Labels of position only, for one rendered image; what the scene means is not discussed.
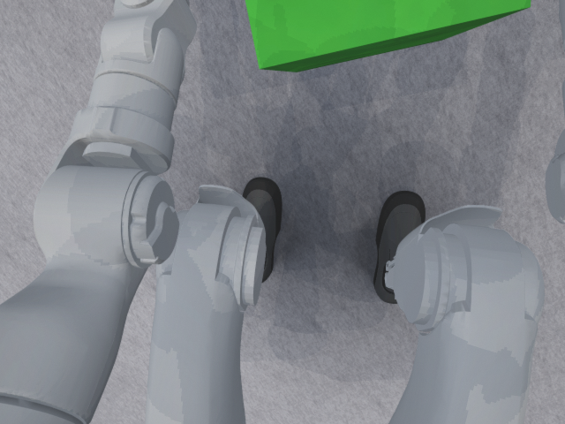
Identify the robot left thigh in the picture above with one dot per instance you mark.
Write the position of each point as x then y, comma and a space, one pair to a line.
194, 372

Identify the robot left upper arm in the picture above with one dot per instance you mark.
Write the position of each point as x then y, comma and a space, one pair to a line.
100, 229

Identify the robot right foot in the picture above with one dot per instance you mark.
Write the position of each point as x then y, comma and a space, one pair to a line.
401, 213

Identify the robot right upper arm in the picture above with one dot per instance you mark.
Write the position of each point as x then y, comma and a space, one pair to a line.
555, 181

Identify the robot left forearm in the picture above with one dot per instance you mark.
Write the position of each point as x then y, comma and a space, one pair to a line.
136, 84

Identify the carton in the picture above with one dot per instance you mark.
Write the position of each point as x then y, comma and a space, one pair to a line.
299, 35

